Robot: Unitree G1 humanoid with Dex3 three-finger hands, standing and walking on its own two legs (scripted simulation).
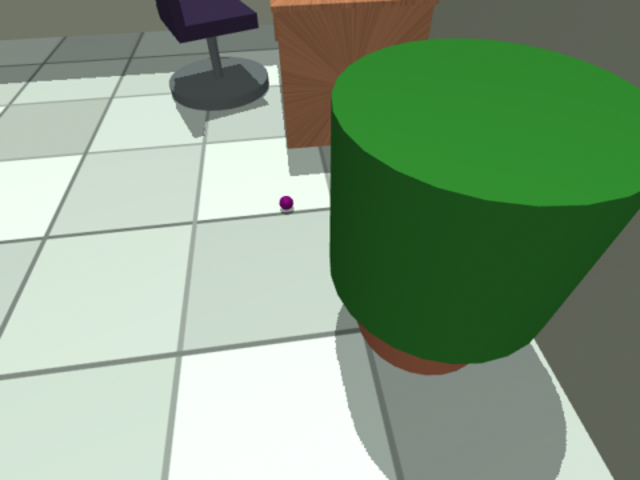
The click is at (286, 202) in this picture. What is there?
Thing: free ball
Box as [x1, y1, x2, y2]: [279, 196, 292, 209]
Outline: 284,196 280,199 279,203 282,208 287,209 291,207 292,200 290,197
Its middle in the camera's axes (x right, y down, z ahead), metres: -0.17 -0.18 +1.83
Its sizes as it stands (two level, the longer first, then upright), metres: 0.066 0.066 0.066
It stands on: the floor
